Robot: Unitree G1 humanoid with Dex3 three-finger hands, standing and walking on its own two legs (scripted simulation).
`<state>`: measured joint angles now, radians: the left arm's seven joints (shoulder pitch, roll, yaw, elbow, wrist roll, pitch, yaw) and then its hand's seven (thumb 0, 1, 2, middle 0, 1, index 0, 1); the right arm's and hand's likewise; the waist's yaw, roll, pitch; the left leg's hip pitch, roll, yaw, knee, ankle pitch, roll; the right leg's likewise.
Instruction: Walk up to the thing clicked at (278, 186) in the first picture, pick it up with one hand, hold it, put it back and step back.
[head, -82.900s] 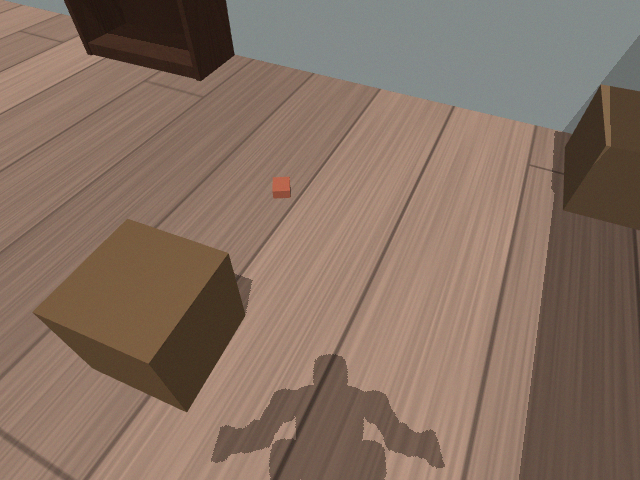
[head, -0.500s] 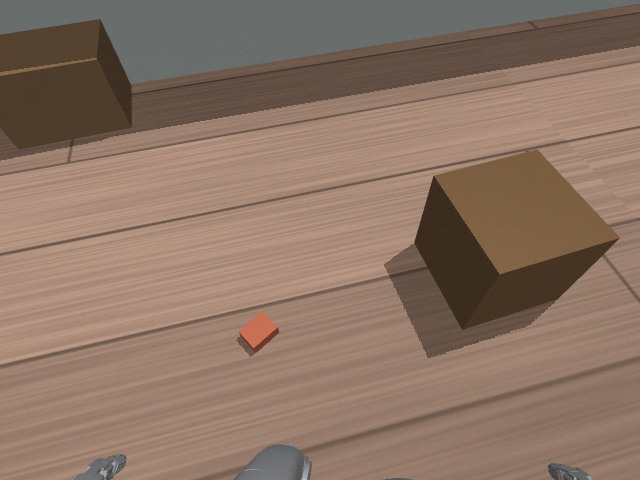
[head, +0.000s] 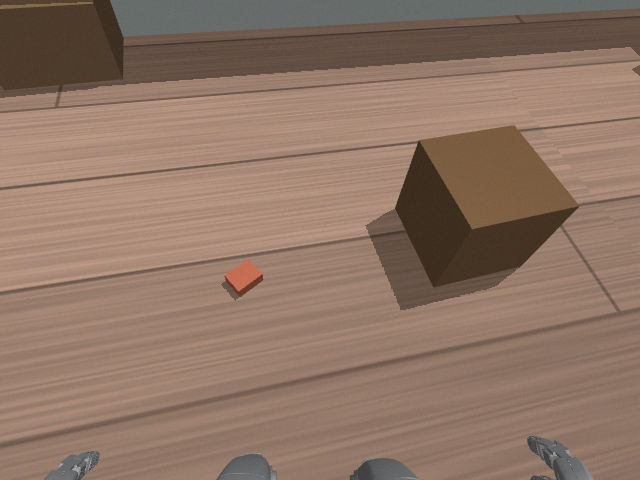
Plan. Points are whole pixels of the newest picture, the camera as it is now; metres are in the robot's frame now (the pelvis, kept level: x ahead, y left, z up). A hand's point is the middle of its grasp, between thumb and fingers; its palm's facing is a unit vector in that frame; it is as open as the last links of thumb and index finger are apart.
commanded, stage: step back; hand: left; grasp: from above
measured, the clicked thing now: (244, 277) +0.75 +0.25 -0.74
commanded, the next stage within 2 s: stand in 1.94 s
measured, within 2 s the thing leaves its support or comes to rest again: neither
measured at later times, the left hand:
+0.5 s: hand out of the picture -0.06 +0.24 -0.15, palm faces +0.06 -0.92 -0.40, open 7.4 cm
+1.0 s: hand out of the picture -0.28 +0.21 -0.14, palm faces +0.07 -0.90 -0.43, open 7.4 cm
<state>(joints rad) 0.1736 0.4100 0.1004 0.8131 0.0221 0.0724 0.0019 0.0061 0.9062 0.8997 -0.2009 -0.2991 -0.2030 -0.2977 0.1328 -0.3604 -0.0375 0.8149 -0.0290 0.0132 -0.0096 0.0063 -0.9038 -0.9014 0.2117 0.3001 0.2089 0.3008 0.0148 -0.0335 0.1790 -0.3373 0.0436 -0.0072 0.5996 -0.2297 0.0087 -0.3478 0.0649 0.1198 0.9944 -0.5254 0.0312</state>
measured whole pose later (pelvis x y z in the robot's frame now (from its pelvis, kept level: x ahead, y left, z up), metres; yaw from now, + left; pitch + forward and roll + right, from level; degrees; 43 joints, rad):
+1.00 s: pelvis -0.33 -0.07 +0.00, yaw +4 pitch -3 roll +0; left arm 0.21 0.36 0.07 0.91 0.06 0.01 0.00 0.01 0.90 0.90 -0.21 -0.30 -0.21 -0.30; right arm 0.20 -0.41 -0.06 0.92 -0.02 0.06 0.01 0.01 -0.91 -0.90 0.21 0.30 0.20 0.30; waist 0.03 0.04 0.09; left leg -0.39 -0.05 -0.10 0.95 -0.47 -0.03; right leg -0.29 -0.02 -0.01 0.64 -0.32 -0.02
